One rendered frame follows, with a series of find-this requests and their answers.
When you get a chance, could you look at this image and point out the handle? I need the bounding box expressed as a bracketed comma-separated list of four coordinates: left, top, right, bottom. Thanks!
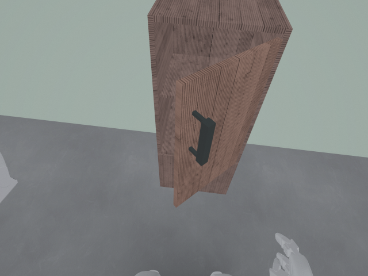
[189, 110, 216, 166]

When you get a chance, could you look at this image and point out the cupboard door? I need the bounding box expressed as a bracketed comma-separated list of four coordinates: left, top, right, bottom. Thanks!
[174, 37, 283, 208]

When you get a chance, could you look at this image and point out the robot left hand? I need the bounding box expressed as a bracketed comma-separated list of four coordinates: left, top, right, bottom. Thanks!
[0, 152, 18, 203]

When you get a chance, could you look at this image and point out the robot right hand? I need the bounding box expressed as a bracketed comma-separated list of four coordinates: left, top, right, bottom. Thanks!
[269, 233, 313, 276]

